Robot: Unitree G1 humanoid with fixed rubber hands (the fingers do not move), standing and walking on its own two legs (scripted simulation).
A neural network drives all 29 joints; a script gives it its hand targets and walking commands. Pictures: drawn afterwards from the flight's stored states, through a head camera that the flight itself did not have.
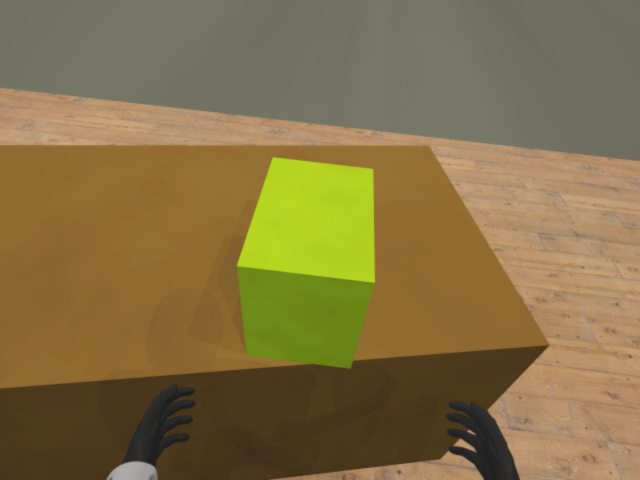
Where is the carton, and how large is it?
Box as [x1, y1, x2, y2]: [237, 157, 374, 368]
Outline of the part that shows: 273,157 237,264 247,355 350,368 374,283 372,169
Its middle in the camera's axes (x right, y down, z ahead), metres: -0.01 +0.04 +0.64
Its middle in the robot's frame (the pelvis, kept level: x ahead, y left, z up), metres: +0.46 +0.03 +0.00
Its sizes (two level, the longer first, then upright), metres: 0.248 0.172 0.224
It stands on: a pedestal, 0.67 m high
